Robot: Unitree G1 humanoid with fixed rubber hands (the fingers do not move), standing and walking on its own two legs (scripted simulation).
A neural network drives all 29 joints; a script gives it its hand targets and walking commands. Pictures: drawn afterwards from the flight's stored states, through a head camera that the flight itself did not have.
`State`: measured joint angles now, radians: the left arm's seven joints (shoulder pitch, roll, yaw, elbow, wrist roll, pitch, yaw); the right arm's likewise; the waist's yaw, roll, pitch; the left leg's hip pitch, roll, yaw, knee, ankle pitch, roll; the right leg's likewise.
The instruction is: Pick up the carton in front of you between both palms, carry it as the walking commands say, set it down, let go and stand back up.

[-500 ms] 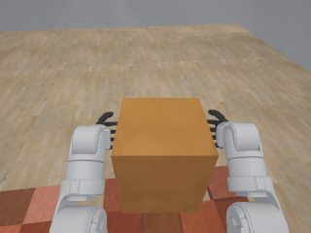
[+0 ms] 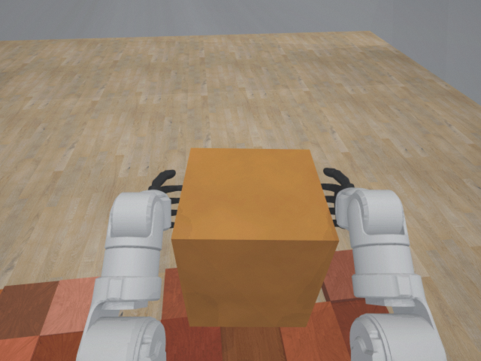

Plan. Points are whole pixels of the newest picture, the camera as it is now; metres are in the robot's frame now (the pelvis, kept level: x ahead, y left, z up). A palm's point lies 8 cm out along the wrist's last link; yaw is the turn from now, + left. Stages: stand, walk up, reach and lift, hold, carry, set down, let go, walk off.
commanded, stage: carry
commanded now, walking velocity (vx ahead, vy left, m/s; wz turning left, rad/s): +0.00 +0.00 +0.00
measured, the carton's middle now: (249, 238) +0.34 +0.01 +0.05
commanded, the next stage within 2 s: none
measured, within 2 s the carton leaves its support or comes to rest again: neither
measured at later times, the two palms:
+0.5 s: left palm (164, 209) +0.34 +0.14 +0.13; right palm (349, 201) +0.36 -0.16 +0.13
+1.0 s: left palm (178, 135) +0.55 +0.15 +0.13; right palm (318, 136) +0.56 -0.15 +0.12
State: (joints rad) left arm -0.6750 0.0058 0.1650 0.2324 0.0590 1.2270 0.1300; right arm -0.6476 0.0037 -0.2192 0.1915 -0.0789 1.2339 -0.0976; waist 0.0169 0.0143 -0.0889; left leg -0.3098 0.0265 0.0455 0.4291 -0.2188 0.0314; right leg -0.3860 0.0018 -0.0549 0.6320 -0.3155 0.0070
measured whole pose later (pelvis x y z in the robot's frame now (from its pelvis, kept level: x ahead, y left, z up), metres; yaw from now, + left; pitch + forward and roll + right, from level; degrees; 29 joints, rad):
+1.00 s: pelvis +0.20 -0.01 -0.01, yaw +1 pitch +3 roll -2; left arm -0.68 -0.01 0.20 0.14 0.06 1.22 0.13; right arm -0.64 0.01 -0.21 0.10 -0.05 1.23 -0.12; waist 0.01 0.04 -0.06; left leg -0.09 0.05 0.10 0.46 -0.36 0.02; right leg -0.49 -0.01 -0.21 0.63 -0.19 -0.05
